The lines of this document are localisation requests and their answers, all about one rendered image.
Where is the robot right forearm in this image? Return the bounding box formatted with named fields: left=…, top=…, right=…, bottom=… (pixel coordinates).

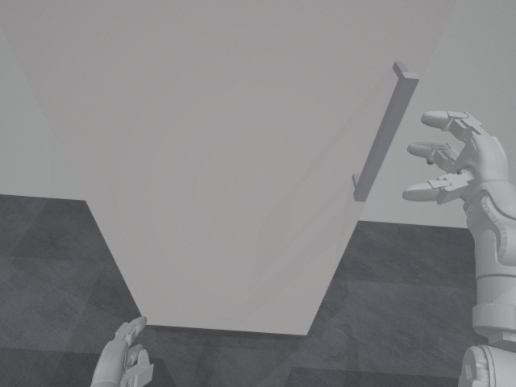
left=463, top=181, right=516, bottom=352

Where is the fridge door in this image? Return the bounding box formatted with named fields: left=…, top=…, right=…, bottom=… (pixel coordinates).
left=0, top=0, right=457, bottom=335

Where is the robot right hand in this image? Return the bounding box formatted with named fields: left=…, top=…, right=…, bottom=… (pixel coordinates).
left=402, top=110, right=509, bottom=205

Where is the handle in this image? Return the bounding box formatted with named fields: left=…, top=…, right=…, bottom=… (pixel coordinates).
left=352, top=61, right=419, bottom=202

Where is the robot right upper arm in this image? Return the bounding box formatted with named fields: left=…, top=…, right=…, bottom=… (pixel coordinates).
left=458, top=344, right=516, bottom=387

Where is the robot left hand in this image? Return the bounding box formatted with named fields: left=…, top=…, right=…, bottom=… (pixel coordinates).
left=91, top=316, right=154, bottom=387

